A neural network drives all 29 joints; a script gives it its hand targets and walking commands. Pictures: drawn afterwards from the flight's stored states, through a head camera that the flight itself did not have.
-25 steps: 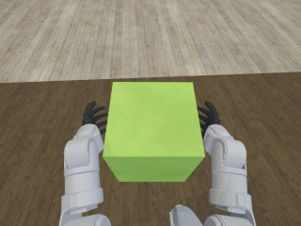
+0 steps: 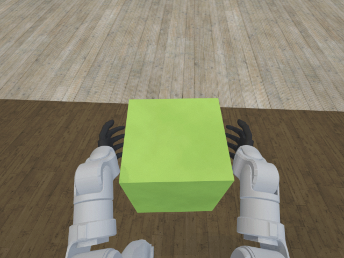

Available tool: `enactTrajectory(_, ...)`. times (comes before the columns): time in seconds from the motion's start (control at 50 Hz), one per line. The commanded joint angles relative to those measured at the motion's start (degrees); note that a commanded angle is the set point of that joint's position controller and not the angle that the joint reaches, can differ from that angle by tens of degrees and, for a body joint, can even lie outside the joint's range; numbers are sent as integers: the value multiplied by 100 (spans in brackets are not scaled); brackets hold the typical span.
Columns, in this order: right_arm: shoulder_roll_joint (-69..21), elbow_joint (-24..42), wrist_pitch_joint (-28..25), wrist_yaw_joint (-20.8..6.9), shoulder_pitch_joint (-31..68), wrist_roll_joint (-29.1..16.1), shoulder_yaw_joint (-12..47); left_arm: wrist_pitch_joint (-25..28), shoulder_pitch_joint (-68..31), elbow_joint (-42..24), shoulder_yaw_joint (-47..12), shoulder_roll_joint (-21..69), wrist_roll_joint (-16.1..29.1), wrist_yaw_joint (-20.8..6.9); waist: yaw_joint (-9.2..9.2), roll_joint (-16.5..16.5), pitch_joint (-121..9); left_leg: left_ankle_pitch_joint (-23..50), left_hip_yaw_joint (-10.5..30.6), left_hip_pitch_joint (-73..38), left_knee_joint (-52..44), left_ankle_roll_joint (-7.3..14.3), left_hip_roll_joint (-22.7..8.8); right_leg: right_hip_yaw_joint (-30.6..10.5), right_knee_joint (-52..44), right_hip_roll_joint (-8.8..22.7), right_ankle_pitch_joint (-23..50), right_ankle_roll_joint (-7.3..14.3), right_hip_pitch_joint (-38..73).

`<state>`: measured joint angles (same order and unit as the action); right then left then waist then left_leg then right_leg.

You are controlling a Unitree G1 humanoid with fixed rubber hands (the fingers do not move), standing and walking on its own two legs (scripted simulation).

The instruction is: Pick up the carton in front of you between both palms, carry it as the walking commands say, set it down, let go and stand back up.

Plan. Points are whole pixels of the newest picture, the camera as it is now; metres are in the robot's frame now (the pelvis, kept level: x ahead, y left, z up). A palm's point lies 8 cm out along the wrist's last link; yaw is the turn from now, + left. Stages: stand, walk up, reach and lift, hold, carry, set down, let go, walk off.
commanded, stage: carry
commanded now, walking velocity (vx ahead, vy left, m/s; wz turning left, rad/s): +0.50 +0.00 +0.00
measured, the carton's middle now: (174, 160) +0.34 +0.01 +0.00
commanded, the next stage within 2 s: none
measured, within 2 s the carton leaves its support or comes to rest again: neither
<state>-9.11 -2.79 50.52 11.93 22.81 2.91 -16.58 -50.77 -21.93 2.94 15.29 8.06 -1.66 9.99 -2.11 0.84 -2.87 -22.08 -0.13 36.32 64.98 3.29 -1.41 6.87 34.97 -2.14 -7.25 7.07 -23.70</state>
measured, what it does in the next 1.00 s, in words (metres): goes down: left foot 0.05 m lower, then right foot 0.05 m lower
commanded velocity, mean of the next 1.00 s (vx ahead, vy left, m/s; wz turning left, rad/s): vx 0.50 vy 0.00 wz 0.00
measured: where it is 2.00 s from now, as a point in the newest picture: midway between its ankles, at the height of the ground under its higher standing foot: (188, 142)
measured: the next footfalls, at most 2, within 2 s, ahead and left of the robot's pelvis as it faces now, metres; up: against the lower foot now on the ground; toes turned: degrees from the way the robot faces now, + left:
left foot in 0.32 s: +0.35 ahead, +0.10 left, -0.05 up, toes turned +2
right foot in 0.84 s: +0.67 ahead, -0.06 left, -0.10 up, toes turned -4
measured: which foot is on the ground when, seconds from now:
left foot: up 0.00-0.30, down 0.32-0.86, up 0.88-1.00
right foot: down 0.00-0.30, up 0.32-0.82, down 0.84-1.00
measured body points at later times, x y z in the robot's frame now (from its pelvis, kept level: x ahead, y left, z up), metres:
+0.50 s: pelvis +0.29 +0.05 -0.05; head +0.31 +0.05 +0.40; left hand +0.65 +0.18 +0.02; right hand +0.62 -0.14 +0.02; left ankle +0.32 +0.10 -0.77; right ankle +0.25 -0.08 -0.69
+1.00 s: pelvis +0.59 -0.03 -0.11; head +0.60 -0.05 +0.34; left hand +0.92 +0.13 -0.04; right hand +0.93 -0.18 -0.05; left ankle +0.50 +0.10 -0.73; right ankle +0.63 -0.06 -0.83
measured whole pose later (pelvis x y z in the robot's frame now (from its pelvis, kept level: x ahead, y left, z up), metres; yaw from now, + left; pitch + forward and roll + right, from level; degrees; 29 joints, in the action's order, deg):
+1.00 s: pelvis +0.59 -0.03 -0.11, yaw +0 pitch +4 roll +2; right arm -8.2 -2.9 52.6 12.5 23.5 2.8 -15.7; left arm -51.9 -21.9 3.0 15.8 8.6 -1.9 10.1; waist -1.9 0.9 -3.6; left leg -25.7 -0.3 30.5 73.4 3.4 1.1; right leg 7.2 36.4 -3.1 -5.3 8.8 -26.9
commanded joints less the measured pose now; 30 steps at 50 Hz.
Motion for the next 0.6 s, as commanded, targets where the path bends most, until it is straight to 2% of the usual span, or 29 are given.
enactTrajectory(0.0,-4305,328,-211,7,2938,-607,3415,232,-3220,-563,-3619,4451,951,-71,-71,-508,-2138,663,50,773,-606,-98,-233,-2177,-1102,1681,2020,613,2333)
enactTrajectory(0.02,-4235,431,-249,-11,2873,-702,3491,249,-3103,-590,-3627,4359,938,-34,-57,-708,-2109,957,98,911,-971,-77,-255,-2067,-1002,1599,2353,539,2501)
enactTrajectory(0.04,-4159,301,-224,16,2626,-547,3389,247,-3175,-611,-3591,4328,902,-21,-15,-705,-2044,1345,59,798,-1170,-64,-237,-1670,-932,1520,2746,435,2379)
enactTrajectory(0.08,-4001,516,-227,35,2594,-565,3469,212,-2782,-463,-3463,4169,808,2,-263,-492,-1821,1863,-145,621,-1884,-38,-104,-1455,-889,1231,3011,435,2360)
enactTrajectory(0.1,-3976,592,-240,47,2726,-632,3557,229,-2714,-466,-3448,4072,796,13,-232,-699,-1804,2093,-199,601,-2229,-24,-71,-1296,-807,1124,3105,386,2507)
enactTrajectory(0.12,-3944,408,-203,65,2596,-535,3398,225,-2867,-574,-3530,3987,774,61,-334,-591,-1745,2279,-357,802,-2622,-100,86,-1199,-653,989,2974,332,2893)
enactTrajectory(0.14,-3856,826,-222,68,2913,-741,3543,226,-2697,-607,-3497,4041,863,63,-399,-713,-1730,2429,-393,706,-2773,-87,137,-1298,-476,982,3086,262,2891)
enactTrajectory(0.16,-3727,666,-172,85,2664,-599,3458,224,-2788,-709,-3541,3802,845,87,-413,-828,-1637,2767,-571,503,-3289,-43,197,-1021,-470,884,2830,277,2917)
enactTrajectory(0.18,-3633,768,-155,87,2773,-728,3477,179,-2676,-694,-3442,3789,755,142,-495,-646,-1541,2871,-538,319,-3609,54,302,-1120,-331,729,2659,208,3002)
enactTrajectory(0.2,-3506,588,-72,104,2527,-592,3313,143,-2516,-506,-3410,3676,817,161,-518,-690,-1394,3296,-735,96,-3883,67,322,-1002,-276,840,2439,248,2713)
enactTrajectory(0.22,-3258,715,-39,95,2444,-498,3178,74,-2562,-418,-3525,3724,800,163,-447,-396,-1406,3669,-512,-704,-4022,107,229,-1183,-83,935,1866,187,2195)
enactTrajectory(0.24,-3390,599,44,86,2408,-520,3115,68,-2739,-630,-3494,3690,815,198,-325,-553,-1367,3487,-694,-1160,-4039,184,290,-1096,177,930,1955,202,1904)
enactTrajectory(0.26,-3207,357,112,110,2229,-391,3011,-19,-2762,-537,-3545,3643,798,190,-41,-681,-1446,3370,-747,-1849,-4191,281,270,-999,664,898,1981,83,1626)
enactTrajectory(0.28,-3028,246,165,137,2030,-282,2848,-115,-2889,-480,-3580,3641,864,186,241,-157,-1753,3420,-608,-2824,-4062,274,67,-724,1688,658,1918,-184,1299)
enactTrajectory(0.3,-3081,295,192,137,2072,-260,2830,-149,-3136,-546,-3507,3661,876,183,341,209,-2151,4600,-109,-3823,-3597,329,-504,-378,2987,495,381,-388,418)
enactTrajectory(0.32,-2974,368,227,175,2351,-312,2762,-216,-3229,-582,-3528,3829,1037,185,342,1328,-2676,5973,2112,-5272,-2853,957,-2107,-497,4406,40,-2776,-605,-1305)
enactTrajectory(0.34,-3080,561,261,228,2739,-439,2921,-308,-3222,-460,-3426,3944,1087,158,618,1516,-3237,3828,3597,-5785,-3496,1742,-2437,-719,5225,-141,-2906,-559,-2212)
enactTrajectory(0.36,-3226,547,270,222,2601,-562,2861,-299,-3535,-708,-3459,3791,1133,203,546,891,-2575,2043,3530,-4920,-3996,1491,-2230,-891,5054,152,-2519,-437,-2516)
enactTrajectory(0.38,-3510,335,264,153,2844,-653,3071,-278,-3522,-538,-3275,3877,978,233,532,238,-2213,1908,3124,-4297,-4196,1175,-1796,-867,4509,270,-2217,-423,-2248)
enactTrajectory(0.4,-3817,594,195,50,3146,-890,3310,-222,-3373,-412,-3243,4064,895,218,456,183,-2202,2131,2757,-3956,-4152,1251,-1747,-909,4209,385,-2027,-435,-2174)
enactTrajectory(0.42,-4188,841,128,-54,3592,-1107,3540,-175,-3369,-389,-3124,4227,732,192,252,70,-2040,1882,2402,-3176,-4306,1166,-1654,-972,3852,529,-1771,-397,-1867)
enactTrajectory(0.44,-4388,652,92,-123,3711,-1083,3648,-133,-3489,-396,-3103,4227,526,191,324,-27,-1983,1686,2188,-2773,-4393,1152,-1454,-944,3523,632,-1721,-370,-1611)
enactTrajectory(0.46,-4356,816,21,-183,3858,-1206,3781,-118,-3210,-232,-3027,4318,412,165,305,418,-1976,1681,1927,-2899,-4371,1071,-1362,-891,3256,587,-1489,-410,-1783)
enactTrajectory(0.48,-4296,628,7,-217,3457,-1226,3791,-57,-3000,-124,-3012,4248,351,164,334,314,-1978,2088,1626,-2886,-4402,1029,-1295,-789,3052,623,-1092,-466,-1765)
enactTrajectory(0.5,-4166,625,-37,-223,3302,-1117,3750,-37,-2972,-124,-3094,4297,393,143,344,472,-2019,2424,1657,-3168,-4316,1147,-1297,-816,2717,567,-1099,-524,-1951)
enactTrajectory(0.52,-4373,490,-62,-227,3210,-1189,3733,34,-3092,-234,-3137,4243,372,154,418,539,-1952,3166,1350,-3417,-4143,1054,-1103,-768,2556,602,-752,-557,-2198)
enactTrajectory(0.54,-4290,559,-68,-215,3290,-1099,3771,32,-2800,-109,-3042,4242,209,163,510,533,-1880,3572,1169,-3361,-4157,1000,-1145,-703,2090,597,-458,-567,-2178)
enactTrajectory(0.56,-4369,659,-88,-232,3257,-1238,3894,81,-2886,-412,-3024,4161,293,171,551,206,-1899,4170,1064,-3588,-4139,926,-1098,-650,1811,556,-134,-495,-2161)
enactTrajectory(0.58,-4171,587,-88,-195,2975,-1080,3710,56,-2979,-430,-3181,4264,426,147,583,537,-1872,4164,824,-3638,-3993,908,-941,-615,1617,561,59,-567,-2125)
